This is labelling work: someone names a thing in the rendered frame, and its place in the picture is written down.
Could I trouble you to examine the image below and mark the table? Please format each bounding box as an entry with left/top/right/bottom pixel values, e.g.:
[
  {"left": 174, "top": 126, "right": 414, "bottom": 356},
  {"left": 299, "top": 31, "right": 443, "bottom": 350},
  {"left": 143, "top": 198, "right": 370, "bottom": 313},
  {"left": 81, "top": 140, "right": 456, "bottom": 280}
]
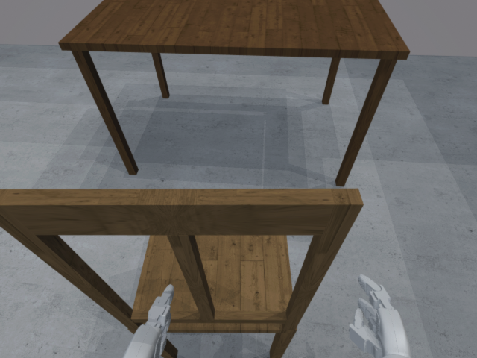
[{"left": 58, "top": 0, "right": 410, "bottom": 186}]

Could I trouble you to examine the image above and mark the robot right hand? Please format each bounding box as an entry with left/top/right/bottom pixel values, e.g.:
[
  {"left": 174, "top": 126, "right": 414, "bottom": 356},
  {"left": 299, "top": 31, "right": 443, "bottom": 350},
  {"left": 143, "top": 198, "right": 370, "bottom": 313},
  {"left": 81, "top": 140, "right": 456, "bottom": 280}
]
[{"left": 350, "top": 274, "right": 411, "bottom": 358}]

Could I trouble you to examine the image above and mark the chair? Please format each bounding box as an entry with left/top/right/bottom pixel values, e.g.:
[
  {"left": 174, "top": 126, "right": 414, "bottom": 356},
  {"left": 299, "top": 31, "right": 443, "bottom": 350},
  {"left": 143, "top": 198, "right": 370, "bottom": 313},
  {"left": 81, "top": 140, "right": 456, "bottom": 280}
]
[{"left": 0, "top": 189, "right": 364, "bottom": 358}]

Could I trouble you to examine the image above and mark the robot left hand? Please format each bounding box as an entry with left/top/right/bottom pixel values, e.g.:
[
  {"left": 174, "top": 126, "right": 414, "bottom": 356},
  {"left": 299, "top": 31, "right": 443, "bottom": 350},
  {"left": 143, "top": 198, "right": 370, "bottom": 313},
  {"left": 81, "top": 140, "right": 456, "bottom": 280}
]
[{"left": 122, "top": 284, "right": 174, "bottom": 358}]

